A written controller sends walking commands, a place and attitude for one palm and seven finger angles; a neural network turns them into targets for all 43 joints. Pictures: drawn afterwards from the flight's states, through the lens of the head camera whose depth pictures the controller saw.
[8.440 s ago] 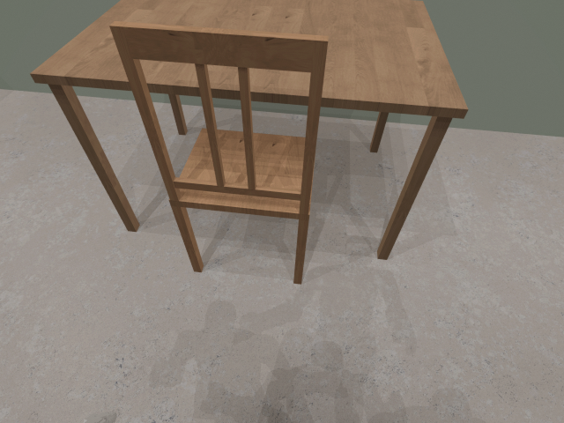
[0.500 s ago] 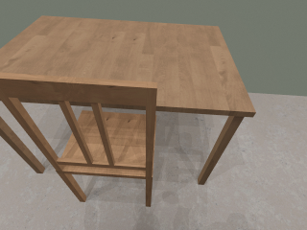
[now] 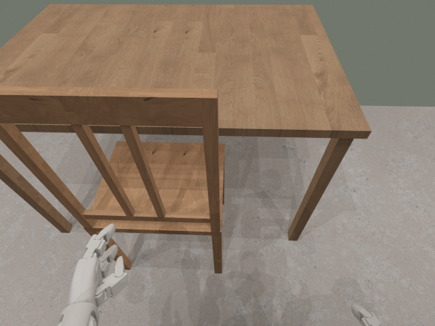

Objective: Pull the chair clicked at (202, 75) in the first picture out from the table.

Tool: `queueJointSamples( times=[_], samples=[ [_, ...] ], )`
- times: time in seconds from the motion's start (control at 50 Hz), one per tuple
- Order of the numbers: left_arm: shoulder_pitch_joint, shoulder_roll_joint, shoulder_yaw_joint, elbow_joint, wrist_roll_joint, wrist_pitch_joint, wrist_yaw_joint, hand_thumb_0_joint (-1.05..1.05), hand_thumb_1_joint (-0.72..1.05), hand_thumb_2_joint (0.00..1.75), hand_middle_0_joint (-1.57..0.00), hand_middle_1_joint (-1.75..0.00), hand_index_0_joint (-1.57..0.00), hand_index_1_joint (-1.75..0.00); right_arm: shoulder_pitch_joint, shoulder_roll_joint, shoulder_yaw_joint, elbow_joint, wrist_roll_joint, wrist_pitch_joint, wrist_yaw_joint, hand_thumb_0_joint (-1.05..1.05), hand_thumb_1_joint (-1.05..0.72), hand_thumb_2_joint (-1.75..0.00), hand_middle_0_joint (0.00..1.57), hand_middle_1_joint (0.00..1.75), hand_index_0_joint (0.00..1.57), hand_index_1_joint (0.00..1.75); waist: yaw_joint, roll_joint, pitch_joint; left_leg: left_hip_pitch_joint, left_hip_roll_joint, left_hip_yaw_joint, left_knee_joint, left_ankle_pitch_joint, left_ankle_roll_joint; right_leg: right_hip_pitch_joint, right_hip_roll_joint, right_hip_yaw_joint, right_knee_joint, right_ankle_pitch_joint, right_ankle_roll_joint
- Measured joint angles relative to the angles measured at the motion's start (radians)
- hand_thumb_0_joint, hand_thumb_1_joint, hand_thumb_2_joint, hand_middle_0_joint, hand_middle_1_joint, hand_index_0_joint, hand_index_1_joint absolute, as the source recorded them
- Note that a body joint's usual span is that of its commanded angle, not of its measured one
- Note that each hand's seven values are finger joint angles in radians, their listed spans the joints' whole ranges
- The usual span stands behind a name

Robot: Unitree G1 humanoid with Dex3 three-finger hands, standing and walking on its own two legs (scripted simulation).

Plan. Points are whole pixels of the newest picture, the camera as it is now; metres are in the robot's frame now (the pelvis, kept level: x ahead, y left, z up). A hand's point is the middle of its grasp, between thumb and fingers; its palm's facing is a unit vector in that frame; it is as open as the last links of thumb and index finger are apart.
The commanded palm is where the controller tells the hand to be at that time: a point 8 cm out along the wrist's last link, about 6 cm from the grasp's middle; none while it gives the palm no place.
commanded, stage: raise the hand toward the chair's back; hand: left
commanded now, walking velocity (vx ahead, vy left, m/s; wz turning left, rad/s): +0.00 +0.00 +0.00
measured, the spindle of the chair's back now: (110, 177) +0.46 +0.26 -0.04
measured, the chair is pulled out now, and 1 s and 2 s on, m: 0.00 0.00 0.00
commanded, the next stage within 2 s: aim the fingers beside a spindle in 1.86 s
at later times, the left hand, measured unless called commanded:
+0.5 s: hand (141, 289) +0.20 +0.14 -0.03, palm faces -0.12 -0.99 -0.07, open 12.1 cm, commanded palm +0.17 +0.21 -0.03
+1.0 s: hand (117, 275) +0.23 +0.18 -0.03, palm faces -0.03 -1.00 -0.05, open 16.1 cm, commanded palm +0.20 +0.24 -0.02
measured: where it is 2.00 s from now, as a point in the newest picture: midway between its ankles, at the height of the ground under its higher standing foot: outside the picture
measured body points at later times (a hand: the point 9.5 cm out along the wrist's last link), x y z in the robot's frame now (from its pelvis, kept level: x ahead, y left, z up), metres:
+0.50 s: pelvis -0.01 -0.03 -0.09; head +0.09 -0.03 +0.35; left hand +0.20 +0.19 -0.03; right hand +0.22 -0.22 -0.18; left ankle +0.02 +0.09 -0.72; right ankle +0.02 -0.11 -0.72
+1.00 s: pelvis +0.00 -0.01 -0.07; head +0.08 +0.01 +0.37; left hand +0.22 +0.24 -0.02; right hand +0.19 -0.26 -0.14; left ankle +0.02 +0.10 -0.72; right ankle +0.02 -0.11 -0.72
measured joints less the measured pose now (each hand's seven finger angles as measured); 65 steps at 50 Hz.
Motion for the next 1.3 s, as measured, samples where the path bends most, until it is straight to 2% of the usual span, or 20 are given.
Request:
queueJointSamples(
  times=[0.04,0.1,0.16,0.2,0.26,0.32,0.4,0.46,0.52,0.58,0.62,0.66,0.7,0.76,0.82,0.92,1.06,1.22,1.3],
  samples=[
    [-0.038,-0.029,-0.002,-0.034,-0.018,-0.086,-0.059,0.03,0.80,0.84,-0.17,-0.27,-0.17,-0.27,-0.036,-0.010,-0.025,-0.058,-0.008,-0.008,0.026,0.01,-0.92,-0.89,0.21,0.30,0.20,0.30,0.006,-0.025,-0.041,-0.093,0.008,0.010,0.089,-0.039,-0.006,-0.099,0.004,0.010,0.091,-0.035,-0.008],
    [-0.002,-0.079,-0.006,-0.081,-0.045,-0.227,-0.184,0.02,0.72,0.81,-0.17,-0.26,-0.17,-0.27,-0.085,-0.004,-0.053,-0.142,-0.008,0.009,0.069,0.01,-0.91,-0.89,0.20,0.30,0.20,0.30,0.017,-0.066,-0.094,-0.202,0.028,0.023,0.214,-0.102,-0.014,-0.216,0.017,0.022,0.215,-0.090,-0.019],
    [0.078,-0.086,0.002,-0.105,-0.024,-0.363,-0.271,0.01,0.64,0.78,-0.17,-0.25,-0.17,-0.26,-0.128,0.010,-0.073,-0.219,-0.010,0.040,0.100,0.01,-0.91,-0.89,0.20,0.30,0.19,0.30,0.036,-0.093,-0.124,-0.301,0.041,0.017,0.343,-0.164,-0.025,-0.314,0.024,0.016,0.340,-0.150,-0.032],
    [0.127,-0.060,0.020,-0.124,-0.006,-0.397,-0.282,0.01,0.59,0.76,-0.17,-0.25,-0.17,-0.25,-0.159,0.018,-0.077,-0.261,-0.008,0.070,0.110,0.01,-0.91,-0.90,0.20,0.30,0.19,0.30,0.059,-0.101,-0.119,-0.357,0.046,0.008,0.421,-0.199,-0.031,-0.365,0.025,0.006,0.414,-0.185,-0.045],
    [0.186,-0.016,0.061,-0.151,-0.019,-0.387,-0.274,0.01,0.52,0.73,-0.16,-0.24,-0.17,-0.24,-0.196,0.027,-0.066,-0.305,-0.003,0.098,0.108,0.01,-0.91,-0.90,0.20,0.30,0.19,0.30,0.096,-0.084,-0.100,-0.426,0.051,-0.021,0.509,-0.232,-0.041,-0.419,0.025,-0.022,0.488,-0.221,-0.051],
    [0.214,0.013,0.091,-0.204,-0.067,-0.375,-0.284,0.01,0.44,0.70,-0.15,-0.23,-0.16,-0.23,-0.209,0.040,-0.033,-0.321,0.001,0.098,0.089,0.01,-0.91,-0.90,0.20,0.30,0.19,0.30,0.126,-0.050,-0.084,-0.482,0.050,-0.057,0.563,-0.246,-0.049,-0.453,0.022,-0.058,0.521,-0.238,-0.059],
    [0.160,0.020,0.087,-0.270,-0.119,-0.403,-0.361,0.01,0.35,0.66,-0.14,-0.21,-0.14,-0.21,-0.204,0.064,0.022,-0.293,0.005,0.071,0.059,0.01,-0.91,-0.89,0.20,0.30,0.20,0.30,0.149,-0.006,-0.070,-0.539,0.049,-0.093,0.598,-0.248,-0.051,-0.487,0.021,-0.093,0.536,-0.240,-0.064],
    [0.080,0.022,0.077,-0.287,-0.126,-0.375,-0.430,0.01,0.28,0.63,-0.13,-0.20,-0.13,-0.20,-0.188,0.091,0.052,-0.261,0.010,0.073,0.044,0.01,-0.91,-0.89,0.21,0.30,0.20,0.30,0.139,0.006,-0.069,-0.567,0.051,-0.095,0.607,-0.246,-0.052,-0.516,0.022,-0.096,0.543,-0.237,-0.065],
    [0.020,0.032,0.089,-0.265,-0.123,-0.272,-0.464,0.01,0.21,0.60,-0.12,-0.19,-0.13,-0.19,-0.158,0.112,0.057,-0.241,0.019,0.106,0.034,0.01,-0.90,-0.89,0.21,0.30,0.20,0.30,0.112,0.007,-0.069,-0.564,0.054,-0.080,0.593,-0.242,-0.053,-0.523,0.025,-0.080,0.536,-0.231,-0.063],
    [0.016,0.033,0.125,-0.242,-0.133,-0.164,-0.443,0.01,0.14,0.57,-0.12,-0.18,-0.12,-0.18,-0.117,0.116,0.040,-0.232,0.028,0.140,0.025,0.01,-0.90,-0.89,0.21,0.30,0.20,0.30,0.080,0.004,-0.069,-0.529,0.055,-0.060,0.554,-0.233,-0.050,-0.499,0.027,-0.060,0.508,-0.221,-0.055],
    [0.041,0.031,0.152,-0.243,-0.142,-0.133,-0.408,0.01,0.09,0.55,-0.12,-0.17,-0.12,-0.17,-0.085,0.105,0.022,-0.230,0.029,0.149,0.021,0.01,-0.90,-0.89,0.21,0.30,0.20,0.30,0.067,0.003,-0.074,-0.500,0.056,-0.050,0.526,-0.228,-0.046,-0.475,0.030,-0.051,0.483,-0.214,-0.051],
    [0.073,0.030,0.173,-0.253,-0.149,-0.149,-0.375,0.00,0.05,0.53,-0.11,-0.16,-0.12,-0.17,-0.058,0.087,0.003,-0.225,0.027,0.146,0.019,0.01,-0.90,-0.89,0.21,0.30,0.20,0.30,0.059,0.001,-0.081,-0.476,0.056,-0.044,0.503,-0.224,-0.042,-0.453,0.032,-0.044,0.460,-0.208,-0.047],
    [0.096,0.031,0.184,-0.258,-0.153,-0.196,-0.357,0.00,0.00,0.51,-0.11,-0.16,-0.11,-0.16,-0.039,0.065,-0.013,-0.219,0.024,0.138,0.017,0.01,-0.90,-0.89,0.21,0.30,0.20,0.30,0.057,-0.003,-0.086,-0.463,0.056,-0.042,0.491,-0.222,-0.039,-0.440,0.032,-0.041,0.447,-0.204,-0.044],
    [0.100,0.036,0.178,-0.247,-0.153,-0.271,-0.359,0.00,-0.07,0.48,-0.10,-0.14,-0.10,-0.15,-0.032,0.031,-0.028,-0.212,0.021,0.121,0.017,0.01,-0.91,-0.89,0.21,0.30,0.20,0.30,0.056,-0.007,-0.092,-0.468,0.053,-0.045,0.497,-0.224,-0.035,-0.439,0.030,-0.044,0.445,-0.204,-0.040],
    [0.079,0.042,0.156,-0.214,-0.149,-0.300,-0.382,0.00,-0.14,0.45,-0.09,-0.13,-0.09,-0.14,-0.045,0.012,-0.031,-0.216,0.022,0.110,0.013,0.01,-0.91,-0.89,0.20,0.30,0.20,0.30,0.055,-0.015,-0.090,-0.480,0.052,-0.046,0.513,-0.230,-0.029,-0.449,0.028,-0.045,0.456,-0.206,-0.036],
    [0.049,0.059,0.130,-0.200,-0.130,-0.268,-0.383,0.00,-0.26,0.40,-0.08,-0.12,-0.08,-0.12,-0.081,0.024,-0.021,-0.245,0.019,0.099,0.007,0.01,-0.91,-0.89,0.20,0.30,0.20,0.30,0.053,-0.030,-0.074,-0.479,0.054,-0.045,0.521,-0.231,-0.021,-0.443,0.031,-0.045,0.454,-0.201,-0.031],
    [0.036,0.070,0.161,-0.244,-0.133,-0.273,-0.344,-0.01,-0.41,0.34,-0.07,-0.09,-0.07,-0.09,-0.108,0.066,0.019,-0.266,0.006,0.103,0.026,0.01,-0.91,-0.89,0.20,0.30,0.20,0.30,0.067,-0.015,-0.085,-0.444,0.049,-0.052,0.495,-0.221,-0.013,-0.398,0.028,-0.050,0.412,-0.184,-0.021],
    [-0.024,0.085,0.162,-0.155,-0.142,-0.188,-0.413,-0.01,-0.48,0.31,-0.06,-0.08,-0.06,-0.08,-0.103,0.070,0.071,-0.282,0.008,0.112,0.020,0.01,-0.90,-0.89,0.21,0.30,0.20,0.30,0.083,-0.003,-0.082,-0.439,0.042,-0.052,0.483,-0.212,-0.002,-0.387,0.022,-0.050,0.394,-0.173,-0.010],
    [-0.042,0.092,0.182,-0.165,-0.154,-0.201,-0.417,-0.01,-0.49,0.30,-0.06,-0.08,-0.06,-0.08,-0.088,0.063,0.071,-0.273,0.001,0.100,0.019,0.01,-0.90,-0.89,0.21,0.30,0.20,0.30,0.081,-0.013,-0.071,-0.440,0.044,-0.056,0.485,-0.212,-0.002,-0.385,0.024,-0.054,0.389,-0.171,-0.009]
  ],
)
